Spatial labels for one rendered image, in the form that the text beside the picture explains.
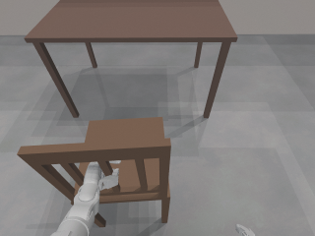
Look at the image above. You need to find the chair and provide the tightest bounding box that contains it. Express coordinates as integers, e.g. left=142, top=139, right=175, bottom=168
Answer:
left=17, top=117, right=171, bottom=228

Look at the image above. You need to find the robot right hand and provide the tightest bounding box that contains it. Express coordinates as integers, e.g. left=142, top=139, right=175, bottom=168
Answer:
left=235, top=224, right=255, bottom=236

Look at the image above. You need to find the robot left hand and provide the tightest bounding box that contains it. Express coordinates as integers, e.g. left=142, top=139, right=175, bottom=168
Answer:
left=83, top=160, right=121, bottom=191

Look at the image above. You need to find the table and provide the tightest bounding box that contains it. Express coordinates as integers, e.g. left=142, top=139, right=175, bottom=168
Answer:
left=24, top=0, right=238, bottom=118

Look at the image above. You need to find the robot left forearm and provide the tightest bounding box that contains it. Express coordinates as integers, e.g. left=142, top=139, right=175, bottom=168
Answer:
left=50, top=183, right=100, bottom=236

